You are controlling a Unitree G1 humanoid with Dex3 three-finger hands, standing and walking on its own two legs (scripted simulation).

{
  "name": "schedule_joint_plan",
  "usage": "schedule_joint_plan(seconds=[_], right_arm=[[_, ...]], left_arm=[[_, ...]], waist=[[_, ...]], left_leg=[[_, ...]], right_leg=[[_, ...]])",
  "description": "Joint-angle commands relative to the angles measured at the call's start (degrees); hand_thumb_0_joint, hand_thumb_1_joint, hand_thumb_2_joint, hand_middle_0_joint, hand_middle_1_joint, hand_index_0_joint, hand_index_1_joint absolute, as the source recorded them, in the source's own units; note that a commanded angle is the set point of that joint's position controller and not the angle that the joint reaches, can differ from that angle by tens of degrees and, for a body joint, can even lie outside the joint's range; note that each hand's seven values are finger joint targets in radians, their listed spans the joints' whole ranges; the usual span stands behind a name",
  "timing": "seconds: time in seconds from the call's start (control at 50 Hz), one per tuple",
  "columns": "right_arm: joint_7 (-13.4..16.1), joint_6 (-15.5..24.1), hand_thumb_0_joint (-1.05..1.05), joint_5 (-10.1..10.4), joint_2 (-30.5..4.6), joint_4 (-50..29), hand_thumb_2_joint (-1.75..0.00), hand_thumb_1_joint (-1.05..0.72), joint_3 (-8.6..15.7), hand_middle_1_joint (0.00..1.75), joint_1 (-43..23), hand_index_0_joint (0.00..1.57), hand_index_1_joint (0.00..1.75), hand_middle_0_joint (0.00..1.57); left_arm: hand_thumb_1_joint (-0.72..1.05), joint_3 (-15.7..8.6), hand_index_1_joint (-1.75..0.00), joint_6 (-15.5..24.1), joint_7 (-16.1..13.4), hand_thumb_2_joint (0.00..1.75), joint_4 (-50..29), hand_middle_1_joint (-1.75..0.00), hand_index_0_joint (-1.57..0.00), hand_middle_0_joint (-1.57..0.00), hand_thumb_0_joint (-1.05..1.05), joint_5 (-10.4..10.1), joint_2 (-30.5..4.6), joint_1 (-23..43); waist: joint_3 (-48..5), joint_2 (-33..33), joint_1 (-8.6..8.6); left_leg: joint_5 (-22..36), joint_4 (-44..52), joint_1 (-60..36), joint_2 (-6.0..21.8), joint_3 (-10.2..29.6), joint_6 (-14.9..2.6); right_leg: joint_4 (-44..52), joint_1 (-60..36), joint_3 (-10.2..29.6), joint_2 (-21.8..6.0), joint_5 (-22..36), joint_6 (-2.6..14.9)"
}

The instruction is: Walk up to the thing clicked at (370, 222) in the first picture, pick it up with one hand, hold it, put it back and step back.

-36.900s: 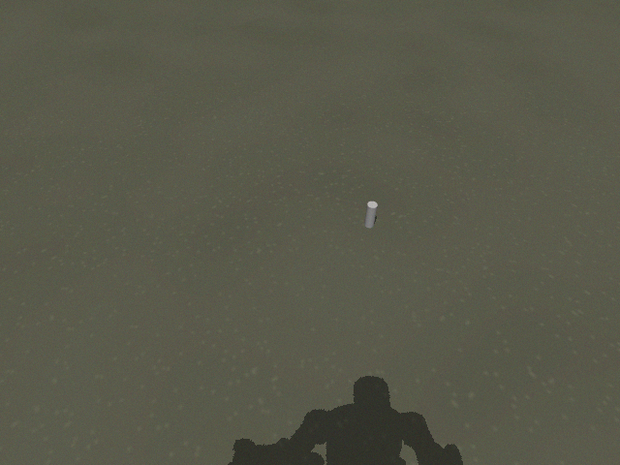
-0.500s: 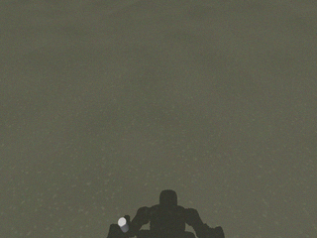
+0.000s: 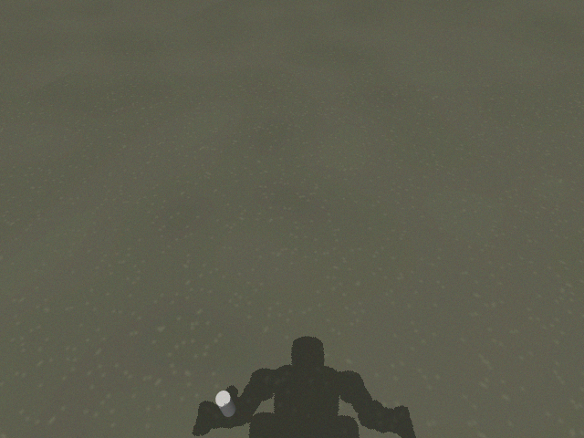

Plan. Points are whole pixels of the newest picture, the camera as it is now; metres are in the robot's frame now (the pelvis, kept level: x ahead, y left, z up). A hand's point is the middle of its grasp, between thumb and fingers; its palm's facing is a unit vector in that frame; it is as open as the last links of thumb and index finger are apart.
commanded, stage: step back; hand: left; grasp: from the side
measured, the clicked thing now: (226, 404) +0.35 +0.23 -0.72
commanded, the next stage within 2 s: none
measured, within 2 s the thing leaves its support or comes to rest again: neither
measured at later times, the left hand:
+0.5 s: hand out of the picture +0.06 +0.30 -0.18, palm faces -0.07 -0.94 -0.34, open 7.4 cm
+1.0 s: hand out of the picture -0.05 +0.31 -0.16, palm faces -0.04 -0.92 -0.39, open 7.4 cm
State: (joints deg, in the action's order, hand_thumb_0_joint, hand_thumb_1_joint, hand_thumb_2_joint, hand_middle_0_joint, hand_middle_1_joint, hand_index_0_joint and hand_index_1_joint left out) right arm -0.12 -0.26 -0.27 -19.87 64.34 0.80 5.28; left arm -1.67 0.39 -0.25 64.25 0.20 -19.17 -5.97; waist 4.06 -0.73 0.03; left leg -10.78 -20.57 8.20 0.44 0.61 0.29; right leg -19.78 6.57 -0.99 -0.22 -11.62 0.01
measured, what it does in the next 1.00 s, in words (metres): walks backwards: right foot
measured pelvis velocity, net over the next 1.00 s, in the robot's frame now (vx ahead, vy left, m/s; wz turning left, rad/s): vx -0.19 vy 0.05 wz -0.01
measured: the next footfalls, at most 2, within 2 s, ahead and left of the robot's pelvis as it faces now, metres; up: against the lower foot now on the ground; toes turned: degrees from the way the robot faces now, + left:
right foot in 0.68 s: -0.09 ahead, -0.09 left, +0.00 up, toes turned -1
left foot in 1.02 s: -0.18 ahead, +0.17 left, +0.00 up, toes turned -4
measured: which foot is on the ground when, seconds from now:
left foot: down 0.00-0.70, up 0.72-1.00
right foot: down 0.00-0.26, up 0.28-0.66, down 0.68-1.00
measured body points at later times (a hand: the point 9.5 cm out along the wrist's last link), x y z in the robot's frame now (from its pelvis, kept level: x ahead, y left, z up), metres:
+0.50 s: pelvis -0.08 +0.05 -0.01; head +0.00 +0.07 +0.43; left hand +0.06 +0.35 -0.15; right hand -0.01 -0.27 -0.13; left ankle -0.05 +0.13 -0.75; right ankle -0.11 -0.10 -0.67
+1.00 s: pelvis -0.19 +0.05 -0.03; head -0.12 +0.05 +0.42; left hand -0.05 +0.36 -0.13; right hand -0.11 -0.28 -0.14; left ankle -0.22 +0.17 -0.74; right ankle -0.13 -0.09 -0.75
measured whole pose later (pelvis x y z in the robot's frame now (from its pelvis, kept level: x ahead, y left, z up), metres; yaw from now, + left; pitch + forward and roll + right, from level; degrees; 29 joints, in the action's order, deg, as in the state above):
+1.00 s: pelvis -0.19 +0.05 -0.03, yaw -1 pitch -1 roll -1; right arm 1.2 -1.9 0.1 -24.2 50.1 2.9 10.3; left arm -3.6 -2.3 -0.9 43.4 1.9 -20.5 -6.9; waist 10.1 -0.9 0.1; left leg -25.8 -41.8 15.9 -1.9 4.5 0.6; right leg -35.9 21.8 0.9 -0.8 -13.4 -0.7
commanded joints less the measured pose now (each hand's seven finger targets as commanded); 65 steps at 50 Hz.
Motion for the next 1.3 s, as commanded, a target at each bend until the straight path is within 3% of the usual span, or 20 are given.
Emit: schedule_joint_plan(seconds=[0.0, 0.12, 0.16, 0.2, 0.24, 0.28, 0.4, 0.58, 0.64, 0.66, 0.7, 0.72, 0.8, 0.92, 0.98, 1.02, 1.04, 1.06, 1.12, 1.28], right_arm=[[0.47, -0.18, 0.0, 0.58, -12.86, -5.72, -0.9, -0.9, 3.18, 0.3, -1.2, 0.2, 0.3, 0.2], [-0.17, -2.29, 0.0, -0.15, -11.86, -8.66, -0.9, -0.9, 4.19, 0.3, 4.28, 0.2, 0.3, 0.2], [-0.44, -2.06, 0.0, 0.33, -12.15, -8.9, -0.9, -0.9, 4.55, 0.3, 6.69, 0.2, 0.3, 0.2], [-0.16, -1.12, 0.0, -0.08, -13.16, -9.94, -0.9, -0.9, 4.85, 0.3, 6.29, 0.2, 0.3, 0.2], [0.31, -0.49, 0.0, -1.45, -18.47, -11.25, -0.9, -0.9, 6.28, 0.3, 5.48, 0.2, 0.3, 0.2], [0.83, -0.13, 0.0, -1.84, -18.64, -12.6, -0.9, -0.9, 6.4, 0.3, 5.76, 0.2, 0.3, 0.2], [2.36, 0.01, 0.0, -1.33, -14.96, -16.73, -0.9, -0.9, 5.79, 0.3, 1.96, 0.2, 0.3, 0.2], [2.02, -0.6, 0.0, -0.88, -16.07, -19.56, -0.9, -0.9, 6.14, 0.3, 3.38, 0.2, 0.3, 0.2], [1.57, -1.31, 0.0, -0.06, -15.65, -19.96, -0.9, -0.9, 5.69, 0.3, 0.86, 0.2, 0.3, 0.2], [1.34, -1.41, 0.0, 0.49, -14.15, -20.19, -0.9, -0.9, 5.23, 0.3, 0.97, 0.2, 0.3, 0.2], [1.86, -2.13, 0.0, 0.43, -12.34, -20.16, -0.9, -0.9, 5.04, 0.3, 0.42, 0.2, 0.3, 0.2], [1.99, -2.26, 0.0, 0.22, -14.1, -19.25, -0.9, -0.9, 5.88, 0.3, 2.29, 0.2, 0.3, 0.2], [1.65, -1.55, 0.0, 0.69, -13.26, -16.87, -0.9, -0.9, 4.87, 0.3, 5.43, 0.2, 0.3, 0.2], [1.96, -0.28, 0.0, 0.24, -11.78, -18.58, -0.9, -0.9, 3.9, 0.3, 6.66, 0.2, 0.3, 0.2], [1.8, 0.43, 0.0, -1.12, -12.18, -16.69, -0.9, -0.9, 5.15, 0.3, 10.59, 0.2, 0.3, 0.2], [1.69, 0.75, 0.0, -2.78, -19.92, -18.36, -0.9, -0.9, 7.18, 0.3, 7.56, 0.2, 0.3, 0.2], [1.21, 0.49, 0.0, -2.0, -24.0, -19.21, -0.9, -0.9, 7.7, 0.3, 6.89, 0.2, 0.3, 0.2], [1.57, 0.8, 0.0, -1.9, -23.59, -19.45, -0.9, -0.9, 7.83, 0.3, 5.06, 0.2, 0.3, 0.2], [2.06, 0.99, 0.0, -2.0, -15.57, -20.33, -0.9, -0.9, 5.3, 0.3, -0.28, 0.2, 0.3, 0.2], [2.37, 0.51, 0.0, -1.09, -16.58, -21.64, -0.9, -0.9, 6.37, 0.3, 5.78, 0.2, 0.3, 0.2]], left_arm=[[0.9, -4.09, -0.3, 0.42, -1.4, 0.9, -6.05, -0.3, -0.2, -0.2, 0.0, -0.47, -15.5, 0.36], [0.9, -5.3, -0.3, -0.42, -1.58, 0.9, -13.01, -0.3, -0.2, -0.2, 0.0, 1.33, -18.46, 5.2], [0.9, -5.01, -0.3, -0.78, -1.53, 0.9, -14.68, -0.3, -0.2, -0.2, 0.0, 1.29, -17.21, 7.78], [0.9, -4.31, -0.3, -1.5, -1.34, 0.9, -15.61, -0.3, -0.2, -0.2, 0.0, 0.88, -15.44, 6.42], [0.9, -3.88, -0.3, -2.38, -1.66, 0.9, -16.52, -0.3, -0.2, -0.2, 0.0, 0.12, -11.37, 5.16], [0.9, -3.57, -0.3, -3.2, -2.07, 0.9, -16.41, -0.3, -0.2, -0.2, 0.0, 0.33, -11.09, 0.77], [0.9, -4.48, -0.3, -2.92, -1.92, 0.9, -16.85, -0.3, -0.2, -0.2, 0.0, 0.35, -12.9, -1.43], [0.9, -5.38, -0.3, -1.55, -1.22, 0.9, -18.81, -0.3, -0.2, -0.2, 0.0, 0.87, -12.35, -3.81], [0.9, -5.78, -0.3, -0.89, -1.1, 0.9, -16.63, -0.3, -0.2, -0.2, 0.0, 1.56, -11.78, -8.19], [0.9, -6.45, -0.3, -0.54, -1.18, 0.9, -16.97, -0.3, -0.2, -0.2, 0.0, 2.13, -14.62, -8.36], [0.9, -7.6, -0.3, -0.59, -0.89, 0.9, -20.18, -0.3, -0.2, -0.2, 0.0, 1.84, -21.56, -3.33], [0.9, -7.65, -0.3, -0.3, -1.22, 0.9, -22.14, -0.3, -0.2, -0.2, 0.0, 2.05, -21.27, 0.58], [0.9, -6.38, -0.3, -0.49, -1.52, 0.9, -23.15, -0.3, -0.2, -0.2, 0.0, 1.71, -14.86, 2.18], [0.9, -6.22, -0.3, -1.69, -1.81, 0.9, -23.9, -0.3, -0.2, -0.2, 0.0, 1.89, -14.6, -3.47], [0.9, -5.53, -0.3, -3.1, -1.13, 0.9, -24.92, -0.3, -0.2, -0.2, 0.0, 0.54, -15.2, -1.63], [0.9, -4.68, -0.3, -3.45, -0.82, 0.9, -25.63, -0.3, -0.2, -0.2, 0.0, 0.07, -10.73, -3.95], [0.9, -5.76, -0.3, -3.49, -1.69, 0.9, -25.7, -0.3, -0.2, -0.2, 0.0, 0.65, -13.31, 0.09], [0.9, -6.12, -0.3, -3.31, -2.03, 0.9, -25.38, -0.3, -0.2, -0.2, 0.0, 1.07, -14.5, 1.92], [0.9, -6.04, -0.3, -3.06, -1.19, 0.9, -22.61, -0.3, -0.2, -0.2, 0.0, -0.19, -13.23, -4.55], [0.9, -6.11, -0.3, -2.56, -0.83, 0.9, -23.02, -0.3, -0.2, -0.2, 0.0, 0.91, -12.69, -4.96]], waist=[[-5.47, 3.24, -0.5], [-7.73, 12.42, -1.25], [-7.71, 11.95, -2.83], [-7.44, 5.07, -2.42], [-5.58, -10.87, -1.95], [-6.67, -7.15, -0.93], [-6.88, -7.12, 0.33], [-9.0, -6.89, -1.45], [-9.4, -4.76, 1.04], [-9.43, 0.54, 0.91], [-3.99, 14.96, 2.32], [-1.08, 14.28, 0.85], [-1.38, 8.13, -0.58], [-8.88, 12.53, 1.87], [-9.03, 10.5, -0.66], [-8.74, -8.69, 1.01], [-6.82, -11.67, -2.75], [-4.13, -11.82, -3.04], [-3.17, -5.77, 2.75], [-6.7, -8.81, -1.93]], left_leg=[[18.02, -7.93, 0.72, 4.1, 3.22, -3.57], [-17.64, -28.71, 5.45, -2.51, 2.55, -2.75], [-14.76, -23.47, 4.19, -1.13, 3.08, -3.4], [11.65, -9.19, 4.54, 2.42, 4.24, -3.78], [35.22, -0.98, -3.22, 15.01, 23.02, -9.4], [45.21, -4.16, -4.35, 17.58, 20.94, -12.7], [35.81, -7.49, -5.38, 12.76, 12.77, -12.54], [23.69, -11.11, -4.45, 13.36, 12.01, -13.43], [13.79, -15.54, 4.67, 10.04, 9.43, -9.15], [5.31, -18.42, 12.21, 6.83, 8.02, -6.08], [-25.83, -42.08, 17.3, -6.66, 5.05, -0.79], [-25.8, -48.56, 13.6, -4.21, 8.32, -0.14], [-18.76, -50.58, 17.9, -8.37, 8.18, 0.33], [-18.02, -19.71, 16.83, -1.64, 3.15, 0.47], [2.39, 0.56, 4.64, -2.18, -0.17, -0.43], [16.94, 0.61, -5.18, 15.42, 24.16, -6.38], [18.57, 1.29, 5.06, 22.88, 30.02, -15.75], [15.74, 2.59, 9.72, 24.66, 33.39, -18.65], [25.81, -4.1, 1.62, 11.51, 11.52, -10.32], [24.8, -7.73, -5.69, 15.33, 13.2, -16.05]], right_leg=[[-3.1, 1.28, 6.97, -8.07, 22.62, 4.68], [-2.26, 7.44, 17.07, -20.62, 23.43, 14.98], [-6.15, 8.66, 12.81, -17.86, 21.71, 12.38], [-15.4, 6.72, 7.0, -10.0, 16.65, 6.37], [-32.09, 20.38, 4.35, 6.14, -17.27, 1.61], [-42.19, 21.47, 10.41, 6.27, -25.56, 1.77], [-48.78, 22.64, 11.66, 6.29, -16.99, 0.47], [-22.39, 13.94, 4.93, 1.74, -14.67, -0.35], [-4.95, 1.44, 3.21, 2.0, 1.83, 1.73], [-5.59, -2.36, 11.36, -2.93, 7.99, 4.0], [1.35, 10.76, 33.7, -22.76, 11.35, 19.02], [1.94, 17.88, 34.87, -24.14, 11.9, 20.11], [-4.38, 10.02, 15.75, -12.16, 20.53, 13.05], [-11.64, -7.98, 14.42, -11.91, 26.92, 11.7], [-18.47, 0.32, 11.43, -8.67, 20.64, 7.57], [-31.13, 20.86, 5.98, 3.35, -10.81, 2.1], [-40.32, 19.18, 9.58, 6.26, -26.1, 0.73], [-47.7, 18.36, 13.29, 4.86, -25.35, 0.77], [-51.32, 23.99, 14.03, 6.95, -16.85, 1.57], [-37.75, 20.62, 9.17, 3.92, -18.51, -2.15]])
